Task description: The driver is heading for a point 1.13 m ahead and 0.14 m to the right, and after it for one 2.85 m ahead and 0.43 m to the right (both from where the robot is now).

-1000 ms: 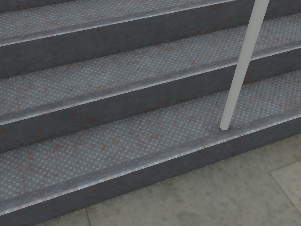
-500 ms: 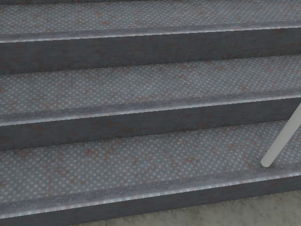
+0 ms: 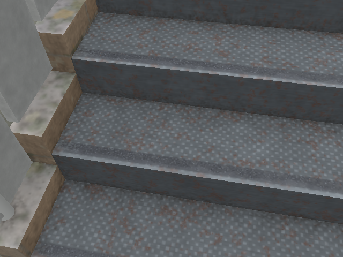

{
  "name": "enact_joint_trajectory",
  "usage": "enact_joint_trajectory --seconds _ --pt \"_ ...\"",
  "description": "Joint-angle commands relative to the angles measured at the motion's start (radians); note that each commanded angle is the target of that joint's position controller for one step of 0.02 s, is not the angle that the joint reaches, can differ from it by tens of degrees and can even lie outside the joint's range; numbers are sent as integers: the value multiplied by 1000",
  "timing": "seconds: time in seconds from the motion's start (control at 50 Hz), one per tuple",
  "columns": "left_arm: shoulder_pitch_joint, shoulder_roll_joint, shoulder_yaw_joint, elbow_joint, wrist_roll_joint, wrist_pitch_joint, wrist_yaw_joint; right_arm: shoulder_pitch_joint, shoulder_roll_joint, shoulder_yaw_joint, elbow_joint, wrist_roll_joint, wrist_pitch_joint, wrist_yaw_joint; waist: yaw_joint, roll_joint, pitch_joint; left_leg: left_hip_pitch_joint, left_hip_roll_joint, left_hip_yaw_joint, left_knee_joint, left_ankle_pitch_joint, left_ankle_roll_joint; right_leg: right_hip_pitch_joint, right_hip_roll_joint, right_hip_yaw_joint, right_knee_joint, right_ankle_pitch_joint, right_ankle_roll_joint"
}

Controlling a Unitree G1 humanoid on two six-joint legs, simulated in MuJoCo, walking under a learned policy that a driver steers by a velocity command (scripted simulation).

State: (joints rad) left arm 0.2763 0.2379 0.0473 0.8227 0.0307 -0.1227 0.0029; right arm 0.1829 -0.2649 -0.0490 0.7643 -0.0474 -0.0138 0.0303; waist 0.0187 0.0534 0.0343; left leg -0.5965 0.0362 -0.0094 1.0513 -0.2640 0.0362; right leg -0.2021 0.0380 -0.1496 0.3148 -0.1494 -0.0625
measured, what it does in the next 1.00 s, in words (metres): climbs, turning right: left foot, then right foot 0.17 m higher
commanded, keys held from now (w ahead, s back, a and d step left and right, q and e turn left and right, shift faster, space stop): w+q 0.10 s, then w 0.02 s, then w+e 0.88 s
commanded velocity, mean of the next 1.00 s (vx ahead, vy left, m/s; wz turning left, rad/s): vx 0.50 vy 0.00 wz -0.19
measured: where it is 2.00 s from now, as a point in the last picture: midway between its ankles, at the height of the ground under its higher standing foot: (255, 52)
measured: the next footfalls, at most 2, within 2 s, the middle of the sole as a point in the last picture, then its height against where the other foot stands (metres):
left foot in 0.22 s outside the picture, level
right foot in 0.68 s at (211, 255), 0.17 m higher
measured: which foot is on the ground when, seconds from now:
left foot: up 0.00-0.20, down 0.22-0.70, up 0.72-1.00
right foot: down 0.00-0.20, up 0.22-0.66, down 0.68-1.00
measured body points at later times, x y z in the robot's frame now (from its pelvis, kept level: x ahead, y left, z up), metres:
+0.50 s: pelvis +0.18 +0.03 +0.00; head +0.20 +0.04 +0.45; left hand +0.34 +0.24 -0.12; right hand +0.12 -0.21 -0.14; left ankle +0.12 +0.11 -0.74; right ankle +0.22 -0.10 -0.41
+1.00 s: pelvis +0.46 -0.03 +0.15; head +0.47 -0.06 +0.60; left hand +0.48 +0.21 +0.02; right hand +0.65 -0.25 +0.09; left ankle +0.57 +0.07 -0.25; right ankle +0.38 -0.07 -0.57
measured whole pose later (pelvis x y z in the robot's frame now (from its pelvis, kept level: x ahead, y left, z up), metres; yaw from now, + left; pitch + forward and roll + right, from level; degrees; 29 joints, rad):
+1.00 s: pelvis +0.46 -0.03 +0.15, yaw -17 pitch +4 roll +2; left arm 0.47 0.17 0.04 0.97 0.02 -0.09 -0.02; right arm 0.04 -0.07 0.04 0.55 -0.06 -0.04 -0.03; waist 0.04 0.01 -0.03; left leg -1.32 0.06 0.01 2.14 -0.30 0.07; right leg -0.24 0.13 0.10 0.59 -0.40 -0.12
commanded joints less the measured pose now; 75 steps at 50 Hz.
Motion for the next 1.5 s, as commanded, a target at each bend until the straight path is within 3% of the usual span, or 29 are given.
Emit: enact_joint_trajectory --seconds 0.02,0.14,0.2,0.22,0.24,0.26,0.3,0.36,0.44,0.54,0.6,0.64,0.66,0.68,0.72,0.74,0.78,0.86,1.02,1.06,1.1,1.14,1.16,1.18,1.2,1.26,1.3,1.4,1.5 --pt "-38 111 23 -61 5 -20 1 -22 -3 11 -71 0 -4 18 -24 -120 -71 43 38 -5 -135 74 -4 14 -297 132 -132 275 -131" --pt "30 148 32 -37 -2 12 5 -86 8 22 -107 -8 3 -3 5 -158 -86 220 -47 111 -323 -14 41 8 -312 63 11 414 -108" --pt "44 118 14 -21 -42 39 -7 180 18 12 -3 -16 -45 -12 -120 -50 -191 576 -109 106 -628 115 85 -50 -224 -20 449 571 -76" --pt "30 34 -10 -52 -40 43 -10 225 -65 -2 1 -38 -58 -24 -127 97 -190 722 153 -210 -732 262 102 -280 -158 -31 701 -13 -16" --pt "112 -32 -29 -73 -42 49 -6 300 -219 -36 9 -27 -52 -45 -95 250 -214 822 411 -500 -742 670 280 -523 -27 15 996 -387 15" --pt "56 47 -10 -52 -20 64 4 336 -201 -47 18 0 -45 -53 -161 71 -211 767 403 -460 -729 504 345 -597 -53 138 1216 -356 10" --pt "-18 45 3 -64 -12 68 1 211 -91 -11 21 10 -48 -47 -82 -9 -41 576 288 -276 -763 226 242 -707 -54 199 1367 -261 2" --pt "-26 -40 -8 -84 -7 116 14 240 0 20 89 10 -72 -37 -30 48 7 473 271 -190 -792 71 182 -872 -16 169 1772 -273 -10" --pt "-249 -135 -53 -241 -9 131 41 329 17 35 196 7 -98 -30 -27 42 84 479 292 -140 -860 -167 138 -1218 3 224 2014 -343 -54" --pt "-404 -141 -79 -386 6 155 26 329 -12 51 238 17 -93 -53 -2 -19 95 355 184 67 -985 -86 89 -1100 -50 111 1666 -275 -31" --pt "-402 -138 -97 -387 -6 155 10 282 -57 49 209 64 -81 -91 0 -75 30 384 152 212 -1072 688 126 -700 -78 -62 1176 -367 -57" --pt "-180 -94 -79 -303 -27 156 13 322 -170 23 191 72 -83 -88 86 103 -233 522 222 224 -745 1764 154 -332 66 -146 1053 -397 -92" --pt "-14 -62 -64 -259 -14 151 4 288 -200 8 176 77 -82 -80 140 179 -338 638 272 204 -519 1921 148 -265 94 -89 951 -424 -129" --pt "60 0 -42 -242 3 140 -14 261 -228 -9 135 76 -82 -60 180 192 -429 629 255 208 -270 1800 127 -115 122 34 750 -416 -160" --pt "59 235 51 -180 -7 158 16 98 -142 -11 -25 15 -101 11 157 -292 -434 -73 -113 34 510 162 11 154 -208 1144 25 -598 -316" --pt "-15 205 52 -186 -14 153 31 143 -40 9 -50 -31 -101 28 79 -192 -365 -200 -54 -130 770 148 22 84 -257 1153 -6 -702 -294" --pt "-31 69 23 -95 0 110 20 59 62 32 -127 -25 -82 -12 -13 -44 -43 -332 -11 -84 939 205 28 -206 -198 921 42 -534 -176" --pt "29 -28 2 54 -15 48 -28 80 162 71 -169 -15 -28 -62 -103 -54 45 -529 17 -66 1055 94 62 -259 -72 480 158 -133 -90" --pt "284 49 15 143 -22 25 -3 -408 200 118 -391 -20 -43 -60 57 -132 60 -847 17 83 958 -145 41 -45 -90 534 -47 48 -113" --pt "300 58 23 123 -29 41 43 -460 204 127 -428 -15 -19 -41 79 -119 -14 -550 17 136 640 -129 36 -35 -134 531 -240 366 -177" --pt "161 79 31 48 -37 47 66 -252 207 118 -343 10 -13 -36 -45 -131 -194 7 -70 191 320 -130 72 -108 -130 359 -145 1086 -143" --pt "91 218 75 0 -46 5 43 76 28 33 -244 62 -5 -54 -227 -224 -423 314 -103 108 156 -175 89 78 -203 403 193 1651 -133" --pt "40 235 87 -7 -69 -29 13 179 -46 3 -198 41 -15 -55 -293 -183 -461 417 -115 85 -79 -149 100 110 -160 356 431 1540 -98" --pt "78 115 73 -24 -78 -57 -26 266 -126 -30 -136 -6 -27 -68 -262 64 -480 594 135 -417 -353 -208 242 -150 13 348 861 780 -40" --pt "157 52 69 -46 -25 -50 -47 213 -158 -54 -93 21 1 -86 -162 301 -501 561 296 -1001 -713 -124 368 -348 170 334 1308 4 3" --pt "14 -127 -2 -180 45 -28 -52 55 90 -11 41 27 -34 -64 -16 -99 -57 213 205 -686 -649 -527 286 -721 33 280 1637 42 -57" --pt "-54 -179 -43 -225 29 8 -21 136 172 10 155 7 -82 -51 11 -100 7 154 139 -445 -644 -241 228 -837 -4 266 1798 -9 -77" --pt "-199 -121 -59 -301 23 64 -3 133 64 1 192 31 -128 -26 51 -111 67 48 61 -218 -752 26 198 -872 -96 153 1544 -37 -36" --pt "-540 -204 -87 -455 31 61 7 416 -19 -31 225 18 -143 -56 -102 1 24 534 164 -415 -817 -47 262 -1382 -144 144 1867 -281 -46"
Keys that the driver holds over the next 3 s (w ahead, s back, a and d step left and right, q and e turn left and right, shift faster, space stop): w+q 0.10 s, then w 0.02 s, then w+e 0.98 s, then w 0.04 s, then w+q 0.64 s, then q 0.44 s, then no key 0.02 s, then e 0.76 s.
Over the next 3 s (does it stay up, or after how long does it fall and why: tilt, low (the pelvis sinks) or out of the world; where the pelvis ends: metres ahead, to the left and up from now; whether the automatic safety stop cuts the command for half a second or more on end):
stays up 1.27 -0.25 0.67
